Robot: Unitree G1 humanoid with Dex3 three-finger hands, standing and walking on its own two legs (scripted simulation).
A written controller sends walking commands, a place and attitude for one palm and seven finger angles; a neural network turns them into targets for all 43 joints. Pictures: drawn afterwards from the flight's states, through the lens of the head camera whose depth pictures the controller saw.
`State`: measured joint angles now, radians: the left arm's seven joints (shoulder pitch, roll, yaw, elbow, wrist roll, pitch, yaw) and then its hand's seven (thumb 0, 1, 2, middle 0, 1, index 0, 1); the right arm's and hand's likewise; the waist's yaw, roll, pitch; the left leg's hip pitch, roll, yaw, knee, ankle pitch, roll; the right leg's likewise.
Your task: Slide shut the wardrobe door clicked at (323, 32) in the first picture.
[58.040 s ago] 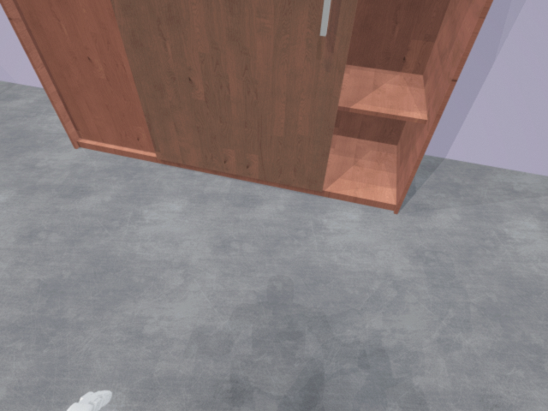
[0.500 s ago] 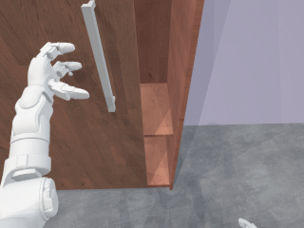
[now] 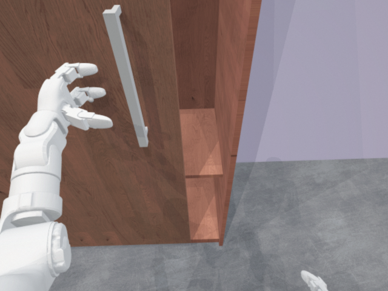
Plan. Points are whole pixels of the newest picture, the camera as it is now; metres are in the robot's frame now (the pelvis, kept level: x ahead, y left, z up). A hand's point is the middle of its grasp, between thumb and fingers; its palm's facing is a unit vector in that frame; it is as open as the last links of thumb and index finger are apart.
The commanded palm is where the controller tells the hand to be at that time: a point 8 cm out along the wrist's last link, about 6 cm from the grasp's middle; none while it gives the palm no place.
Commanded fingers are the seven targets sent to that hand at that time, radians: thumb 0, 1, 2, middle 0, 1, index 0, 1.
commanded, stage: move the hooked fingers beside the handle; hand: left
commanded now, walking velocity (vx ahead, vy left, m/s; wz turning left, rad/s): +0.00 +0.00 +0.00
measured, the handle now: (132, 87) +0.47 +0.14 +0.21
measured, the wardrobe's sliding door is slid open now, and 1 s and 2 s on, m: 0.14 0.14 0.14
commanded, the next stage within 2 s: feel for the door with the fingertips in 1.14 s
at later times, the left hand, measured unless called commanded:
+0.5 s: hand (87, 103) +0.40 +0.21 +0.22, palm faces +0.10 -0.99 +0.00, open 14.0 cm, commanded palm +0.38 +0.26 +0.22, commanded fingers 0.00 -0.50 0.30 -0.30 -1.20 -0.30 -1.20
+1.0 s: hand (90, 97) +0.41 +0.21 +0.23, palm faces +0.09 -1.00 +0.00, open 14.0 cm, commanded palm +0.38 +0.26 +0.21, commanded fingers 0.00 -0.50 0.30 -0.30 -1.20 -0.30 -1.20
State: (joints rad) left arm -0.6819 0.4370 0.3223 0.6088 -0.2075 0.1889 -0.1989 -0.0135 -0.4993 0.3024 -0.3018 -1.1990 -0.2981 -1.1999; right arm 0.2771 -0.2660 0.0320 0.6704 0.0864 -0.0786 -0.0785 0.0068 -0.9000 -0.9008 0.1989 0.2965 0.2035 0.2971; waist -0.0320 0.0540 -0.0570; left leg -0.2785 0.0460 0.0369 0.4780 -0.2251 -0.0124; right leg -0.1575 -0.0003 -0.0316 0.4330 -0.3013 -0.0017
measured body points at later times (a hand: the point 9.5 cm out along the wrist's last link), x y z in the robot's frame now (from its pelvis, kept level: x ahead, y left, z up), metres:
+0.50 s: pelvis +0.00 +0.00 +0.00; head -0.01 -0.02 +0.45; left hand +0.39 +0.27 +0.22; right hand +0.12 -0.26 -0.10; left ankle +0.01 +0.13 -0.74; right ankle -0.05 -0.12 -0.74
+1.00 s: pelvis -0.01 +0.00 +0.00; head -0.03 -0.02 +0.45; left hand +0.39 +0.26 +0.23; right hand +0.12 -0.25 -0.10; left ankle +0.01 +0.13 -0.74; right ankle -0.05 -0.12 -0.74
